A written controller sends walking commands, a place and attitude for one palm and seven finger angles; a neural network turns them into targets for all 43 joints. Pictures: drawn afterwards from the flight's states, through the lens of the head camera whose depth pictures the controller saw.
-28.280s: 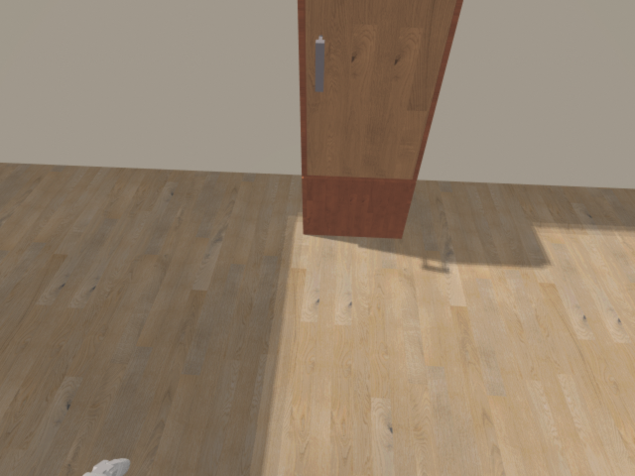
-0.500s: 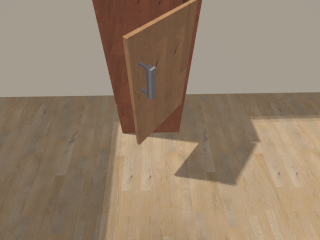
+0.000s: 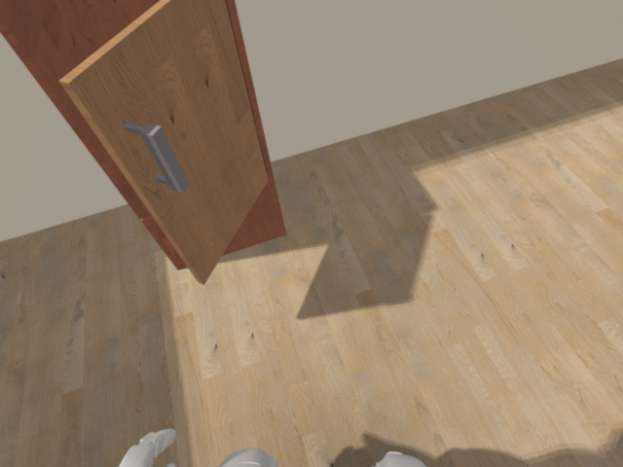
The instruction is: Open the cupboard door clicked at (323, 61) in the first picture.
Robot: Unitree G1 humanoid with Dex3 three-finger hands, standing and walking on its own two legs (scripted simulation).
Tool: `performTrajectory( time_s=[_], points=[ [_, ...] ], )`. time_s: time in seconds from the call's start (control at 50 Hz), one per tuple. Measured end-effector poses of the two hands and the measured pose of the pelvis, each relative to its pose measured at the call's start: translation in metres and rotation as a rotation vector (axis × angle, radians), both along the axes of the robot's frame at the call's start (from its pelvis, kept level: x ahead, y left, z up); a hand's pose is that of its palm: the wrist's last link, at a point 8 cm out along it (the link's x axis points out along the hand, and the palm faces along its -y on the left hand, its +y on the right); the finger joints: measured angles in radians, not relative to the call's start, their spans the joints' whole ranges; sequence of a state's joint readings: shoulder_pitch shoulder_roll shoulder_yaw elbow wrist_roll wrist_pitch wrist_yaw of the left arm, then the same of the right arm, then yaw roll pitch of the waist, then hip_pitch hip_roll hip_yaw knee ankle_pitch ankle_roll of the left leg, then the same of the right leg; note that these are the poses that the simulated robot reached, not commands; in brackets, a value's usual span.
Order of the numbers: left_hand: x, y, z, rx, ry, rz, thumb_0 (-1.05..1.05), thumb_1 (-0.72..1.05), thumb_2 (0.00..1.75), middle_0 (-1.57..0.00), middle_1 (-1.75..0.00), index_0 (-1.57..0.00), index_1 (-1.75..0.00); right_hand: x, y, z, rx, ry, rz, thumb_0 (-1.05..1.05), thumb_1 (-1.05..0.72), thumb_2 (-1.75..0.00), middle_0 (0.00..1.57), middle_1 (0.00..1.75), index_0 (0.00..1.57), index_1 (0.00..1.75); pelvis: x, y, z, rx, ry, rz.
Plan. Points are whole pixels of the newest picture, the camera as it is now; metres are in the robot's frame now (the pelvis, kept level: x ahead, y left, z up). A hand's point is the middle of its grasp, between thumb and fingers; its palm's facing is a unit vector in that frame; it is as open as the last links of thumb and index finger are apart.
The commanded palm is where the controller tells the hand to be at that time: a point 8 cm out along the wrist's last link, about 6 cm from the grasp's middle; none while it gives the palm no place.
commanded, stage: walk to a spot facing it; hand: left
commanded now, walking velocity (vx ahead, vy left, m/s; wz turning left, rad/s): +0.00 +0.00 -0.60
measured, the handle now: (157, 158) +0.57 +0.31 +0.02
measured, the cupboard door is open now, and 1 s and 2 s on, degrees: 49 49 49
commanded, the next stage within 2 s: none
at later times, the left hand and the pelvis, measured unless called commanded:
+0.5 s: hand (185, 458) +0.14 +0.21 -0.16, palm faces -0.22 -0.95 -0.20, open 7.4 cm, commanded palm none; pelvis +0.02 +0.02 +0.02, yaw -17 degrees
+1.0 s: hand (280, 397) +0.22 +0.08 -0.13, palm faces -0.56 -0.79 -0.23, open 7.4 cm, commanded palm none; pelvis +0.06 -0.05 +0.02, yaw -36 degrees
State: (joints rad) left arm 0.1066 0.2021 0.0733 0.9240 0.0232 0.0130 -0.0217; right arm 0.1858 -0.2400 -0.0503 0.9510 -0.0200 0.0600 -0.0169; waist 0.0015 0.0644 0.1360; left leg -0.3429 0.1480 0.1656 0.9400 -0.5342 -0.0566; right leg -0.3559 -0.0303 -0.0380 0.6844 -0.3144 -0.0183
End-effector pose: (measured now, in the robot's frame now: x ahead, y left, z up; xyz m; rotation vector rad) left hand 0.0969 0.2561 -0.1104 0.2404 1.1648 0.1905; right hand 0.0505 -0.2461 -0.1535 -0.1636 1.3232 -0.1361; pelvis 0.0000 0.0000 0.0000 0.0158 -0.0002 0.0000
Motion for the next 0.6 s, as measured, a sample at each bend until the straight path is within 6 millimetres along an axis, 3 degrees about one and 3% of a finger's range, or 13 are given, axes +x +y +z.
performTrajectory(
  time_s=[0.18, 0.34, 0.4, 0.48, 0.6],
  points=[
    [-0.014, -0.030, -0.001, -0.037, 0.119, -0.068, 0.00, 0.91, 0.90, -0.20, -0.30, -0.20, -0.30, 0.036, -0.035, 0.038, -0.068, -0.140, -0.085, 0.01, -0.90, -0.90, 0.20, 0.30, 0.20, 0.30, 0.006, -0.011, 0.017, 0.016, 0.021, -0.122],
    [-0.006, -0.014, -0.016, -0.071, 0.157, -0.119, 0.01, 0.91, 0.90, -0.21, -0.30, -0.20, -0.30, 0.050, -0.022, 0.056, -0.117, -0.224, -0.139, 0.00, -0.90, -0.90, 0.20, 0.30, 0.20, 0.30, 0.014, 0.007, 0.015, -0.003, 0.034, -0.212],
    [0.009, -0.001, -0.027, -0.078, 0.160, -0.144, 0.01, 0.91, 0.90, -0.20, -0.30, -0.20, -0.30, 0.040, -0.010, 0.055, -0.141, -0.239, -0.159, 0.00, -0.90, -0.90, 0.20, 0.30, 0.20, 0.30, 0.019, 0.019, 0.007, -0.026, 0.043, -0.235],
    [0.039, 0.006, -0.022, -0.075, 0.138, -0.205, 0.01, 0.91, 0.90, -0.20, -0.30, -0.20, -0.30, 0.006, 0.006, 0.060, -0.141, -0.159, -0.181, 0.00, -0.90, -0.90, 0.20, 0.30, 0.20, 0.30, 0.020, 0.022, 0.016, -0.032, 0.031, -0.284],
    [0.083, -0.005, -0.009, -0.056, 0.103, -0.315, 0.01, 0.91, 0.90, -0.20, -0.30, -0.19, -0.30, -0.048, 0.018, 0.056, -0.110, -0.065, -0.301, 0.00, -0.90, -0.90, 0.20, 0.30, 0.20, 0.30, 0.025, 0.020, 0.022, -0.042, 0.030, -0.376]
  ],
)
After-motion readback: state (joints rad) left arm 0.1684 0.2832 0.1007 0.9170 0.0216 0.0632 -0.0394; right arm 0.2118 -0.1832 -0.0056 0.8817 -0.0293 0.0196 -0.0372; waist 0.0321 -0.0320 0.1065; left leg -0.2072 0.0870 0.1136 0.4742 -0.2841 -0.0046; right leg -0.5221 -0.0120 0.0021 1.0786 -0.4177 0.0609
